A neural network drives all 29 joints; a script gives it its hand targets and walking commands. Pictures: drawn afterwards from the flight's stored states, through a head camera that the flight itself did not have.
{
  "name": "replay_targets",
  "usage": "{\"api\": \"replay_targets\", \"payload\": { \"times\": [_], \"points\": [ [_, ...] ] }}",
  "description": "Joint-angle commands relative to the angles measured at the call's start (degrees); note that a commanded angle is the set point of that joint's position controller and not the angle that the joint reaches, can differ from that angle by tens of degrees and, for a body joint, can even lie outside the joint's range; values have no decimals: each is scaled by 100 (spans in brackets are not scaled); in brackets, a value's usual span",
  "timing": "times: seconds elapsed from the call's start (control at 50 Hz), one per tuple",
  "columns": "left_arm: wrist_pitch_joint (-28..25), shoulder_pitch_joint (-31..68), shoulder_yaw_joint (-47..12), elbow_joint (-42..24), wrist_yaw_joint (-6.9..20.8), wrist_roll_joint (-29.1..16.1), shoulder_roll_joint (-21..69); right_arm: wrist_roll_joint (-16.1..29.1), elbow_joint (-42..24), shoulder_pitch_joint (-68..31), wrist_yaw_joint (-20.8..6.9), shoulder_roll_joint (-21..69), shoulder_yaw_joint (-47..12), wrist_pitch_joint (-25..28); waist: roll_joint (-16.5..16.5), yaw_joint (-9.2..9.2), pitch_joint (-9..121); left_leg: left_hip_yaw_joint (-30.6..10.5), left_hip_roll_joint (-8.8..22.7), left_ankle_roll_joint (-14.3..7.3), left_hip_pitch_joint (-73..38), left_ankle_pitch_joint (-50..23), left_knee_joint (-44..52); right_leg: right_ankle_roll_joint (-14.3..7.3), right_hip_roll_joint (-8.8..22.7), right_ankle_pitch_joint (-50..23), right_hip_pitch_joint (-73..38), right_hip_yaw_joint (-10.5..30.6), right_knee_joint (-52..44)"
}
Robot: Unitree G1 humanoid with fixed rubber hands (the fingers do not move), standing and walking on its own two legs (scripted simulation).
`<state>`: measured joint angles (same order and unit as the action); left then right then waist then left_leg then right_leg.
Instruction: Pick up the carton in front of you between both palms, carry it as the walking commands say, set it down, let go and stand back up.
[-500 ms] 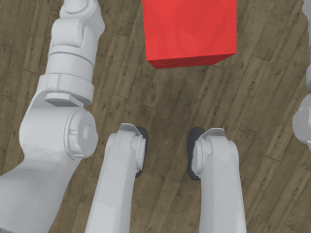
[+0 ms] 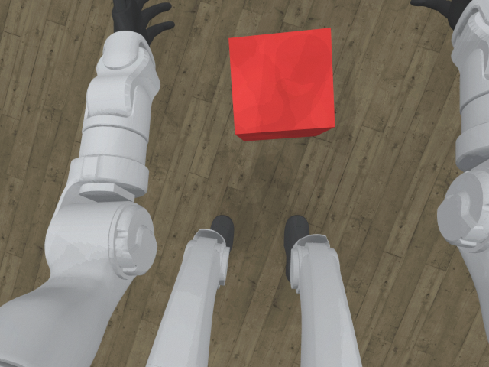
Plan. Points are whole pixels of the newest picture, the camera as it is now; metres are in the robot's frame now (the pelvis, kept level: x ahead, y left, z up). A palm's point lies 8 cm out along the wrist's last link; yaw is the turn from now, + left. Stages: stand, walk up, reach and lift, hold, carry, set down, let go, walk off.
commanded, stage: let go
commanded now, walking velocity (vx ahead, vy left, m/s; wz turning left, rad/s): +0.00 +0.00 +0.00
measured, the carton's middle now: (279, 95) +0.55 -0.03 -0.49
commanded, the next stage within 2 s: stand in 1.46 s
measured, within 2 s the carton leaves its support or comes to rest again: neither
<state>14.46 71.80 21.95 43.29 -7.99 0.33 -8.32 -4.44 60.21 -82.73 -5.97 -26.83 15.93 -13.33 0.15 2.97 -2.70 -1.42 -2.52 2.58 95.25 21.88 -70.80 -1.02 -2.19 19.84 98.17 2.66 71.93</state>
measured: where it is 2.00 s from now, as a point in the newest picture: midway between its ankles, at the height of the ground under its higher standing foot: (256, 260)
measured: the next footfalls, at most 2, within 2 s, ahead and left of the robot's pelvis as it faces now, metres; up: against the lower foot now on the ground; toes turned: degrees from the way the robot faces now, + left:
none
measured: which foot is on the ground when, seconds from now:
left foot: down 0.00-1.00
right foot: down 0.00-1.00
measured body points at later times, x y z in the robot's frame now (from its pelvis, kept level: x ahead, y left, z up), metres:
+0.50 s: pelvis +0.05 +0.01 +0.10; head +0.29 -0.01 +0.48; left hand +0.43 +0.21 -0.01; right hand +0.44 -0.24 -0.02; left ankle +0.07 +0.13 -0.58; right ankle +0.08 -0.10 -0.58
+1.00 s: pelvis +0.10 +0.02 +0.16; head +0.15 +0.01 +0.60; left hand +0.28 +0.25 +0.08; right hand +0.28 -0.22 +0.07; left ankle +0.07 +0.13 -0.58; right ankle +0.08 -0.10 -0.58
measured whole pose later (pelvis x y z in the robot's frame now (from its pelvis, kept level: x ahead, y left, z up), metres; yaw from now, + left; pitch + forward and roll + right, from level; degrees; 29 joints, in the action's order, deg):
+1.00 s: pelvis +0.10 +0.02 +0.16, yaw -2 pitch +4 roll +0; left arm 1.5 -12.4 2.2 25.8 3.8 -1.1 -11.9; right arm -0.2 27.5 10.1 -2.8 -12.2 3.8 -1.4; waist 1.4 1.0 -1.2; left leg -3.2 -1.3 -0.3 14.8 15.9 -26.4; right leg 0.1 -1.3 13.8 15.9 2.2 25.4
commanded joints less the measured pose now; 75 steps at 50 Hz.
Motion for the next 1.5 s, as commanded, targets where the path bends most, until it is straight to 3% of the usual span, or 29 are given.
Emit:
{"api": "replay_targets", "payload": {
  "times": [0.0, 0.1, 0.22, 0.34, 0.54, 0.7, 0.88, 1.12, 1.34, 1.36, 1.44, 1.46, 1.48],
  "points": [
    [-136, 1086, 88, -607, 56, 181, -464, -181, -513, -1393, -40, -604, 199, 150, -598, -1, 5959, 566, -238, 201, -2182, -1534, 869, 144, -124, -2319, -4912, -163, -754],
    [-213, 247, 83, -829, 260, 512, -438, -543, -862, -481, 74, -276, 402, 189, -536, -102, 6351, 584, -243, 155, -2775, -1893, 1354, 170, -138, -2979, -5862, -117, -1267],
    [-453, -1383, -343, -1339, 648, 692, -648, -538, -2032, 1267, 406, 368, 330, 313, -464, -106, 6650, 512, -236, 13, -3254, -2365, 1896, 200, -75, -3977, -7110, 26, -1738],
    [-731, -2747, -739, -1482, 857, 484, -593, -214, -2740, 2759, 413, 581, 53, 625, -394, -101, 5838, 263, -125, -83, -4267, -2531, 2405, 186, -34, -3445, -6849, -30, -2346],
    [-1214, -5036, -1173, -1519, 1057, 170, -510, 38, -2722, 5373, 330, 803, -257, 1120, -145, -160, 4222, 44, 52, -64, -5911, -2436, 3120, 166, 12, -2393, -6784, -80, -3201],
    [-1464, -6663, -1556, -1936, 1076, -57, -638, 306, -3166, 7135, 328, 892, -659, 1387, 84, -175, 3104, -19, 98, -37, -6996, -2510, 3705, 148, 1, -2171, -7711, -105, -3788],
    [-1483, -8068, -1807, -2229, 1145, -168, -818, 411, -3700, 8812, 364, 952, -980, 1399, -97, -227, 1602, -10, 75, -69, -7998, -2406, 4576, 188, -31, -2201, -8977, -165, -4631],
    [-905, -8178, -1840, -2384, 1205, -6, -909, 433, -4108, 9271, 172, 927, -1204, 773, 142, -274, 7, 19, 87, -149, -8345, -1331, 5076, 186, -24, -1324, -9561, -232, -5027],
    [-667, -8173, -1784, -2473, 1207, 85, -894, 369, -4211, 9316, 186, 925, -1172, 540, 17, -294, -22, 3, 54, -169, -8679, -1704, 4949, 185, -42, -1714, -9688, -203, -4947],
    [-361, -7975, -1798, -2839, 1051, 175, -1037, 465, -3865, 9644, 290, 886, -1144, 729, 193, -352, 296, 33, -96, -93, -8746, -1663, 4762, 142, -32, -2025, -9871, -178, -4769],
    [-210, -8100, -1926, -2790, 894, 44, -923, 488, -4062, 9425, 380, 860, -1237, 796, -15, -270, 163, 21, -67, -118, -8496, -1610, 4714, 127, -13, -1991, -9724, -160, -4722],
    [-667, -8009, -1649, -1840, 690, 159, -1684, 211, -3326, 9209, 567, 252, -1065, 945, -448, -134, -59, -232, 321, -94, -7936, -1076, 4586, 219, 352, -841, -8725, 47, -4715],
    [-884, -8116, -1644, -1752, 641, 216, -1679, 173, -3298, 9366, 630, 202, -1023, 1019, -403, -225, -21, -311, 349, -147, -8103, -792, 4533, 186, 407, -326, -8589, 199, -4825]
  ]
}}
